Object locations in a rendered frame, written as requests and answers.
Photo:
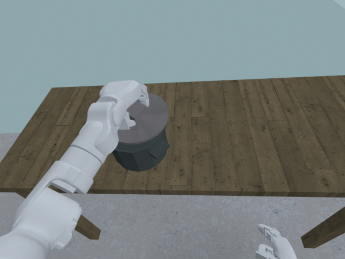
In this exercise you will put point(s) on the knob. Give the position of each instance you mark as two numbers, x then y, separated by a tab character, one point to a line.
136	110

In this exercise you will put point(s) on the robot right hand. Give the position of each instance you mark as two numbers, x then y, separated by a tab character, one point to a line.
281	246

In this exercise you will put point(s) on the table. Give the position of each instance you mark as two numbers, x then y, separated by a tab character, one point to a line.
249	137

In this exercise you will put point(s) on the robot left hand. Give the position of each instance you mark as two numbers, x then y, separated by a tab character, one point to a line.
129	91

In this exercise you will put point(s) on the lid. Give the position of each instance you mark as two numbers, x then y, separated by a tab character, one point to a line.
149	125

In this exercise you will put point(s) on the left robot upper arm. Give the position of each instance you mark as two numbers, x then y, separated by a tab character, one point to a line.
47	224

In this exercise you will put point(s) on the pot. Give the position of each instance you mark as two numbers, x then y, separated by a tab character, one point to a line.
144	156

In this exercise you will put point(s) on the robot left forearm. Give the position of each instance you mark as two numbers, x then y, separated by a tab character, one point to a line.
75	171

